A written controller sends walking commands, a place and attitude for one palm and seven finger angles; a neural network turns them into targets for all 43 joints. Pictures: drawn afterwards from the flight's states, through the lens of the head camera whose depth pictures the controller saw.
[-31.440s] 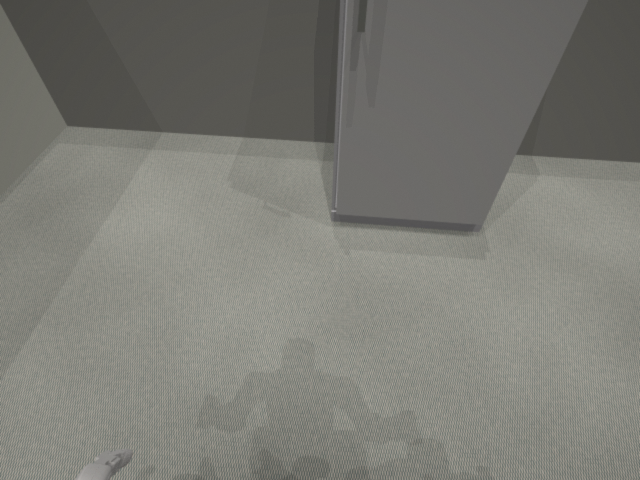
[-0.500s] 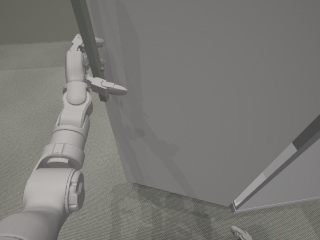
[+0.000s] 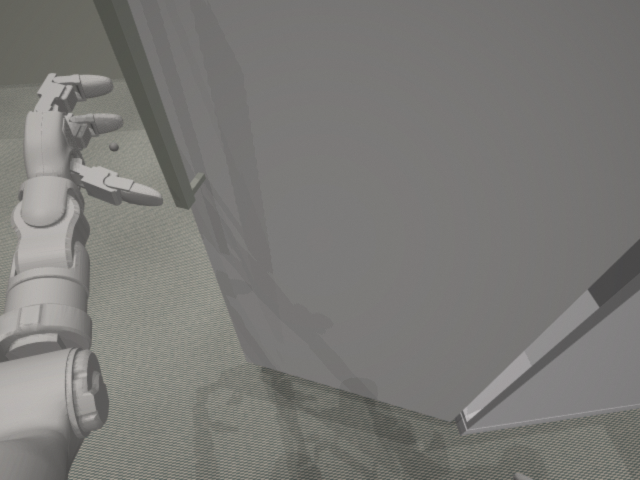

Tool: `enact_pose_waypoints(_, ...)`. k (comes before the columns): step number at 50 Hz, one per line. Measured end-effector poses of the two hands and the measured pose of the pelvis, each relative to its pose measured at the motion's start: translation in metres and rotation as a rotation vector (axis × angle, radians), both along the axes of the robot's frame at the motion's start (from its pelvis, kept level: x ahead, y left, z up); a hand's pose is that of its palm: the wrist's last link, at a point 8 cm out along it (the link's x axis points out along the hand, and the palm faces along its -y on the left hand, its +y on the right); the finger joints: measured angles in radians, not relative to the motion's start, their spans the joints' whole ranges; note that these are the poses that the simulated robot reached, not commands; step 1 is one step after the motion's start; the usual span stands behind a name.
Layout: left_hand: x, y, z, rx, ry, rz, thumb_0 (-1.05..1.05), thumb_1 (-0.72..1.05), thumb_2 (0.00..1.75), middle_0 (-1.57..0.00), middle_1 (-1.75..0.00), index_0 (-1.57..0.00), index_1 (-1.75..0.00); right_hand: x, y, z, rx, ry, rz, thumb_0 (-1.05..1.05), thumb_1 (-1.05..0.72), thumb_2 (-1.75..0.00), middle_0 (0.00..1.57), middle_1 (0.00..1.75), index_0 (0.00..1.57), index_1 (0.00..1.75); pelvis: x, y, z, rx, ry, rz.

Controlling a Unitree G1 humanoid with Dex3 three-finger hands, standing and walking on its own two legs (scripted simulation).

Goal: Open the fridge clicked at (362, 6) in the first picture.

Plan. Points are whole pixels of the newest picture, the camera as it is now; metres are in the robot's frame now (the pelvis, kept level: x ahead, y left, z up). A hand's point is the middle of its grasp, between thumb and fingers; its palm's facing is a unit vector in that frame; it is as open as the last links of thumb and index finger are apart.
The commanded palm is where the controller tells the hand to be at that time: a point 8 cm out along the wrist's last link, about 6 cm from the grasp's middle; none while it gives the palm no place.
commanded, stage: slip the hand off the handle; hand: left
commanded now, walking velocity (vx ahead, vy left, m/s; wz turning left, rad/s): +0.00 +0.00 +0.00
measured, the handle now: (146, 58) +0.49 +0.20 +0.27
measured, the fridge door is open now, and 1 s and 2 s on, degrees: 66 66 66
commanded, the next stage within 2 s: draw the hand back to the body in 1.30 s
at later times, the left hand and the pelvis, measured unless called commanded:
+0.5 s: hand (73, 173) +0.41 +0.29 +0.18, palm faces +0.22 -0.97 -0.11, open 14.7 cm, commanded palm +0.36 +0.32 +0.19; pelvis +0.00 +0.03 +0.00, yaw -1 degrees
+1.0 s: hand (47, 230) +0.33 +0.28 +0.18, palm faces +0.27 -0.95 -0.14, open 14.7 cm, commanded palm +0.30 +0.32 +0.19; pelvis -0.01 +0.02 +0.00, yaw +1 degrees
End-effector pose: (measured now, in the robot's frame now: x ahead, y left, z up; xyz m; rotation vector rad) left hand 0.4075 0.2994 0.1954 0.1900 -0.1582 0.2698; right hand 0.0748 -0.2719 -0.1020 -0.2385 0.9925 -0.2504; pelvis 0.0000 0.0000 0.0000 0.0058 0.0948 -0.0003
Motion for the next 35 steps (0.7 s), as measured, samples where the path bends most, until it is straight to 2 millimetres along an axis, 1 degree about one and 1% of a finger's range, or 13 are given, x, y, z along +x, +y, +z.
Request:
enact_pose_waypoints(4,-0.002,0.013,-0.005,-0.016,0.041,-0.012,-0.01,-0.55,0.2,-0.25,-1.15,-0.25,-1.15,-0.003,0.003,-0.003,0.001,0.022,0.0,0.01,-0.91,-0.9,0.21,0.3,0.2,0.3,0.0,0.001,0.0,-0.003,0.005,0.006)
enact_pose_waypoints(12,-0.001,0.023,-0.004,-0.026,-0.016,-0.044,-0.01,-0.55,0.2,-0.25,-1.15,-0.25,-1.15,-0.006,0.016,-0.004,0.0,0.03,0.007,0.01,-0.91,-0.9,0.21,0.3,0.2,0.3,-0.001,0.011,-0.003,-0.01,0.019,0.005)
enact_pose_waypoints(16,0.001,0.031,-0.006,-0.033,-0.002,-0.044,-0.01,-0.55,0.2,-0.25,-1.15,-0.25,-1.15,-0.008,0.025,-0.003,0.004,0.022,-0.004,0.01,-0.9,-0.9,0.21,0.3,0.2,0.3,-0.001,0.017,-0.003,-0.012,0.024,-0.002)
enact_pose_waypoints(19,-0.006,0.035,-0.007,-0.024,-0.006,-0.055,-0.01,-0.55,0.2,-0.25,-1.15,-0.25,-1.15,-0.008,0.032,-0.002,0.013,0.011,-0.011,0.01,-0.9,-0.9,0.21,0.3,0.2,0.3,0.0,0.023,-0.003,-0.013,0.022,-0.012)
enact_pose_waypoints(22,-0.018,0.038,-0.009,-0.03,-0.027,-0.066,-0.01,-0.55,0.2,-0.25,-1.15,-0.25,-1.15,-0.006,0.039,-0.001,0.022,-0.005,-0.011,0.01,-0.9,-0.9,0.21,0.3,0.2,0.3,0.002,0.029,-0.002,-0.014,0.012,-0.019)
enact_pose_waypoints(27,-0.041,0.041,-0.016,-0.049,-0.037,-0.065,-0.01,-0.55,0.2,-0.25,-1.15,-0.25,-1.15,0.008,0.052,0.004,0.027,-0.048,0.019,0.01,-0.9,-0.9,0.21,0.3,0.2,0.3,0.0,0.035,-0.001,-0.017,-0.013,-0.013)
enact_pose_waypoints(31,-0.059,0.041,-0.018,-0.033,-0.034,-0.049,-0.01,-0.55,0.2,-0.25,-1.15,-0.25,-1.15,0.027,0.062,0.009,0.029,-0.109,0.06,0.01,-0.9,-0.9,0.21,0.3,0.2,0.3,-0.003,0.038,-0.001,-0.019,-0.031,-0.004)
enact_pose_waypoints(35,-0.073,0.037,-0.014,-0.024,-0.041,-0.048,-0.01,-0.55,0.2,-0.25,-1.15,-0.25,-1.15,0.048,0.072,0.015,0.035,-0.175,0.106,0.01,-0.9,-0.9,0.21,0.3,0.2,0.3,-0.007,0.04,-0.001,-0.02,-0.047,0.007)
